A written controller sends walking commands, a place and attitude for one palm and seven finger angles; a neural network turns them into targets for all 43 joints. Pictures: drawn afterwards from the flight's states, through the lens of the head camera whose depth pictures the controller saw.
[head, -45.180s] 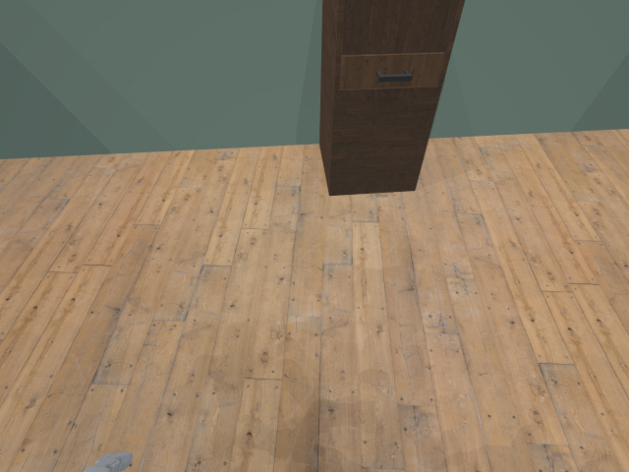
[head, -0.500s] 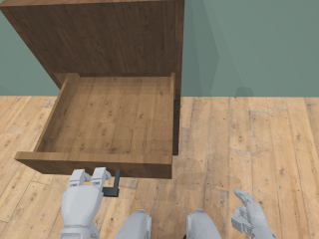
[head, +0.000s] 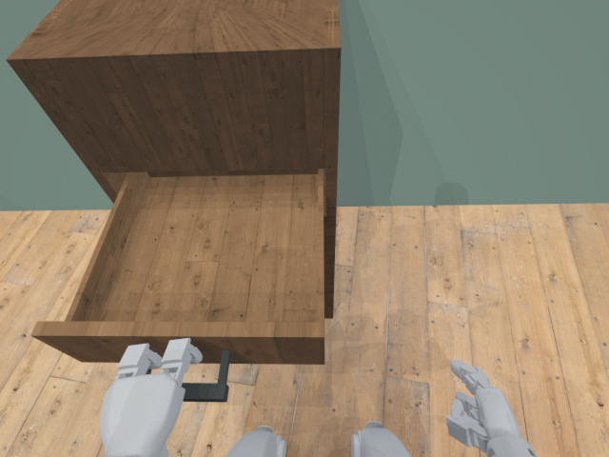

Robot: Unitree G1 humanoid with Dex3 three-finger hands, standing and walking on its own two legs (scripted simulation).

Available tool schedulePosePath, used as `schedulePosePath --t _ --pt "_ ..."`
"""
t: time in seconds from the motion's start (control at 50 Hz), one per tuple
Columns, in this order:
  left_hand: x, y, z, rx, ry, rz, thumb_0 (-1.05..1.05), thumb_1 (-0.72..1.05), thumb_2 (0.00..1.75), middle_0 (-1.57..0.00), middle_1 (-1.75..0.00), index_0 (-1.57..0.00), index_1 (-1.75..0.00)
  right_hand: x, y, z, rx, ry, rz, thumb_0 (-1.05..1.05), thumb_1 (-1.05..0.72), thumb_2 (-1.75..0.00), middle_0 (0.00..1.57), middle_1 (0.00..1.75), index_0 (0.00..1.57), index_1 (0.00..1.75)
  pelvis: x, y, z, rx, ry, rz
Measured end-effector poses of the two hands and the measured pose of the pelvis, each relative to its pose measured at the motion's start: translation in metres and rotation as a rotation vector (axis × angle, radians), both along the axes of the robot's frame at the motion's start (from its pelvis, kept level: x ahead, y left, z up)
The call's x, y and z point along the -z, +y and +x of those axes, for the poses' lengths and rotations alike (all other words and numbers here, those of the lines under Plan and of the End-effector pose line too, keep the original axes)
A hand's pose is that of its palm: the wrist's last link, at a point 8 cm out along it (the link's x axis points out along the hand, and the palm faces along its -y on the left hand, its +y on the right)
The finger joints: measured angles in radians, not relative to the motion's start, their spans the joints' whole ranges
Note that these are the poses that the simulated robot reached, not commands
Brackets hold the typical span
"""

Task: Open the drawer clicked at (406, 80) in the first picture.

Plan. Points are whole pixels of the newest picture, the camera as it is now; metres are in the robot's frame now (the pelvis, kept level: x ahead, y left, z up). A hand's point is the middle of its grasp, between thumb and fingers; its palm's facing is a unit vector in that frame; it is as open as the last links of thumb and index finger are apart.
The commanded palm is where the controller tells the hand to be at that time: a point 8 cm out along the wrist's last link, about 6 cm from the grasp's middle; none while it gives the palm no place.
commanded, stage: lift the hand off the handle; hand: left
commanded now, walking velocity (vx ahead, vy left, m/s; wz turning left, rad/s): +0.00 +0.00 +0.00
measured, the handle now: (183, 375) +0.24 +0.19 -0.06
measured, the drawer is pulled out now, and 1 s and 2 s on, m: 0.29 0.29 0.29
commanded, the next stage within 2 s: draw the hand back to the body in 1.74 s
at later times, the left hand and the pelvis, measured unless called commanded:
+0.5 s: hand (147, 409) +0.18 +0.20 +0.00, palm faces -0.03 -0.15 -0.99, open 13.8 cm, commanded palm +0.16 +0.20 +0.05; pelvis +0.01 +0.01 +0.02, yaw -1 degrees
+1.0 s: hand (147, 398) +0.19 +0.19 +0.03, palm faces +0.01 -0.17 -0.99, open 13.8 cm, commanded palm +0.16 +0.19 +0.09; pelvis +0.01 +0.01 +0.04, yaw -1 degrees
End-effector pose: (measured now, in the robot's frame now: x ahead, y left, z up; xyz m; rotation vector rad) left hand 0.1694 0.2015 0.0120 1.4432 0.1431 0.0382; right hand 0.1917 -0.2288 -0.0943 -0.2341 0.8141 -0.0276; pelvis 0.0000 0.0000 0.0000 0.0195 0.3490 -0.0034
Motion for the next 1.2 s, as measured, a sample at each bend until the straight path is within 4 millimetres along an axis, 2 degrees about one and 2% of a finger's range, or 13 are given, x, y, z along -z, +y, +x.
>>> schedulePosePath --t 0.28,0.42,0.62,0.98,1.1,1.2 --pt "-0.02 0.002 -0.005 -0.006 -0.005 -0.016 -0.01 -0.49 0.3 -0.32 -1.2 -0.32 -1.2 -0.012 0.02 0.005 -0.041 -0.021 0.044 0.01 -0.9 -0.9 0.2 0.3 0.21 0.3 -0.01 0.006 0.003 0.0 -0.031 -0.003" --pt "-0.033 0.006 -0.001 0.0 -0.037 -0.016 -0.01 -0.49 0.3 -0.32 -1.2 -0.32 -1.2 -0.02 0.019 0.003 -0.027 -0.024 0.046 0.01 -0.9 -0.9 0.2 0.3 0.21 0.3 -0.015 0.008 0.005 0.007 -0.047 -0.007" --pt "-0.044 0.007 -0.011 -0.005 -0.009 -0.035 -0.01 -0.49 0.3 -0.32 -1.2 -0.32 -1.2 -0.033 0.016 0.0 -0.022 -0.03 0.042 0.01 -0.9 -0.9 0.2 0.3 0.21 0.3 -0.025 0.011 0.007 0.012 -0.079 -0.009" --pt "-0.071 -0.001 -0.001 -0.003 -0.065 -0.041 -0.01 -0.49 0.3 -0.32 -1.2 -0.32 -1.2 -0.045 0.025 0.004 -0.02 -0.049 0.094 0.01 -0.91 -0.9 0.2 0.3 0.2 0.3 -0.037 0.012 0.01 0.018 -0.121 -0.008" --pt "-0.081 -0.005 0.0 0.011 -0.076 -0.047 -0.01 -0.49 0.3 -0.32 -1.2 -0.32 -1.2 -0.052 0.024 0.006 -0.023 -0.056 0.105 0.01 -0.9 -0.9 0.2 0.3 0.21 0.3 -0.043 0.01 0.013 0.026 -0.136 -0.006" --pt "-0.089 -0.001 -0.004 -0.003 -0.077 -0.027 -0.01 -0.49 0.3 -0.32 -1.2 -0.32 -1.2 -0.057 0.021 0.01 -0.025 -0.068 0.109 0.01 -0.91 -0.9 0.2 0.3 0.2 0.3 -0.046 0.008 0.015 0.029 -0.148 -0.005"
